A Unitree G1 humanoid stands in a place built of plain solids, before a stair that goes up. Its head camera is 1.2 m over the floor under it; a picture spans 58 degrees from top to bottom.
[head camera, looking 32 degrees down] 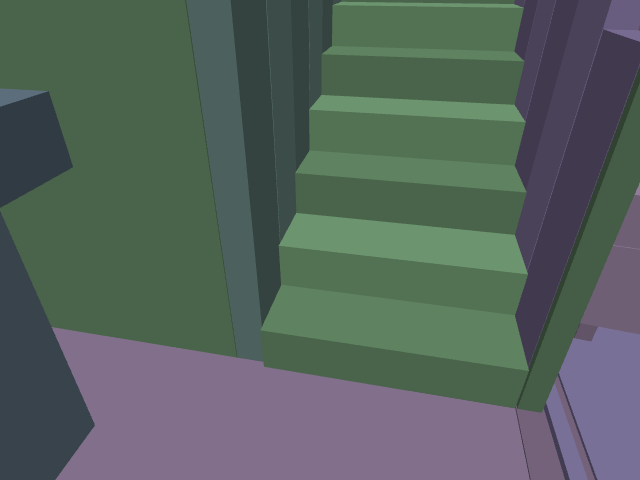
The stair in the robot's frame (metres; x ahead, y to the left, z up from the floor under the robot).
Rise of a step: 0.18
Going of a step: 0.25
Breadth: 0.85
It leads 12 degrees to the right of straight ahead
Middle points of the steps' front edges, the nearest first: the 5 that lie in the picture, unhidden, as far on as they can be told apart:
0.98 -0.21 0.18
1.23 -0.27 0.35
1.48 -0.32 0.53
1.73 -0.37 0.71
1.97 -0.42 0.88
